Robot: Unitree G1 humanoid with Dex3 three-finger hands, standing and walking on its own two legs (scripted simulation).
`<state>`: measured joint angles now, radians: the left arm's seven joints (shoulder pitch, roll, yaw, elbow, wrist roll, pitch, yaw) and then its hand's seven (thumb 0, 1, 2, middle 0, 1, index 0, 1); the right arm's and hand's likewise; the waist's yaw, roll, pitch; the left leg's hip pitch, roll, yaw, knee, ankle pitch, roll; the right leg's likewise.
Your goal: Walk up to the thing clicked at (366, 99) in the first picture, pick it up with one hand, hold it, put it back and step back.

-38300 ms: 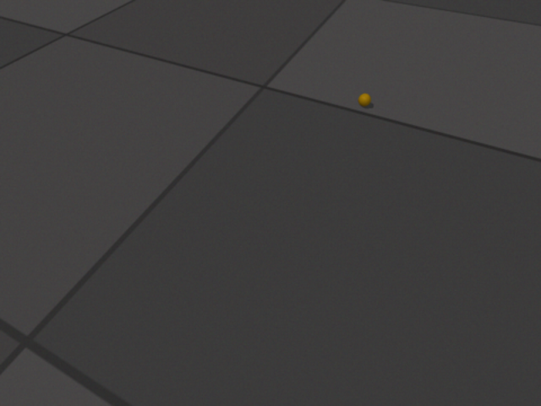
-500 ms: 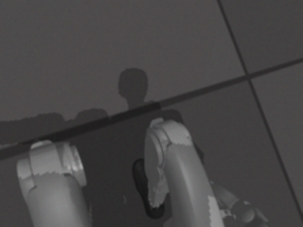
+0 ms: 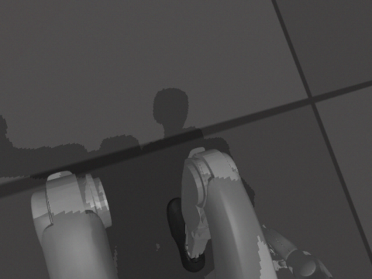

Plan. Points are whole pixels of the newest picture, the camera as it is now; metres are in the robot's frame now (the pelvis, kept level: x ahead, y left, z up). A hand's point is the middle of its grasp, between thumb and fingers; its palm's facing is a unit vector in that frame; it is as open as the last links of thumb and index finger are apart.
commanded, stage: settle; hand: left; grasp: from above
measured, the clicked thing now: out of the picture +0.38 +0.42 -0.24
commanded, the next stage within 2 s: lift in 0.50 s
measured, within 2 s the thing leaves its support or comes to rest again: neither
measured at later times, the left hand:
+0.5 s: hand out of the picture +0.36 +0.40 -0.11, palm faces -0.43 -0.15 -0.89, open 8.3 cm
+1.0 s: hand out of the picture +0.33 +0.40 -0.02, palm faces -0.43 -0.16 -0.89, open 8.0 cm
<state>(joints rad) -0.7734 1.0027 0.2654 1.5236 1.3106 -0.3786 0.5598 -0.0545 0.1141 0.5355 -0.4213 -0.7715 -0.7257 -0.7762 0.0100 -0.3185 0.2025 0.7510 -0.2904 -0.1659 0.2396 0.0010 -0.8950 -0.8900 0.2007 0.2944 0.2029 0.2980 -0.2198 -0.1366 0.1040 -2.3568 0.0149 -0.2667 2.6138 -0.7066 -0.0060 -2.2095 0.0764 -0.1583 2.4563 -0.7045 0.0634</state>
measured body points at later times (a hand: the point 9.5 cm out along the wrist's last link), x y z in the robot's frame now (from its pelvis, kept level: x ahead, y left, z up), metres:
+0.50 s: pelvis -0.01 -0.01 +0.04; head +0.21 +0.10 +0.42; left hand +0.38 +0.40 -0.06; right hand +0.13 -0.26 -0.07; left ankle +0.07 +0.13 -0.25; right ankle +0.11 -0.13 -0.25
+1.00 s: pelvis -0.01 +0.00 +0.09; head +0.18 +0.08 +0.49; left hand +0.35 +0.40 +0.03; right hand +0.13 -0.26 -0.03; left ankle +0.07 +0.13 -0.25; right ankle +0.11 -0.13 -0.25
